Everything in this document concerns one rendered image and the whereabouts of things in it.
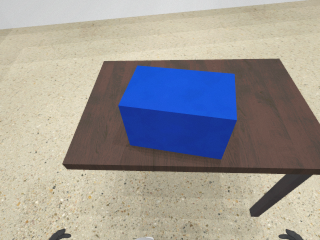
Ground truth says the left robot hand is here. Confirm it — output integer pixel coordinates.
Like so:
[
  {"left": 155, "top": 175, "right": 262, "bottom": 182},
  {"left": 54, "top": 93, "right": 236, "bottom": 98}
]
[{"left": 49, "top": 228, "right": 71, "bottom": 240}]

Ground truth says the table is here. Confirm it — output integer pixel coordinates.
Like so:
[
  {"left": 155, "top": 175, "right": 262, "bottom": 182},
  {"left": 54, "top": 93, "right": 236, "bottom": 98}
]
[{"left": 62, "top": 58, "right": 320, "bottom": 217}]

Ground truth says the carton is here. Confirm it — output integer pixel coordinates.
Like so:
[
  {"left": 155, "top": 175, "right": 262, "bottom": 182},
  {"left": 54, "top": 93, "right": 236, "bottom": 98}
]
[{"left": 118, "top": 65, "right": 237, "bottom": 160}]

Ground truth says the right robot hand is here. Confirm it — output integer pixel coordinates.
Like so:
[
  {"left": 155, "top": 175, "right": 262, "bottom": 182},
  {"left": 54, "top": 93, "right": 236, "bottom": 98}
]
[{"left": 278, "top": 229, "right": 304, "bottom": 240}]

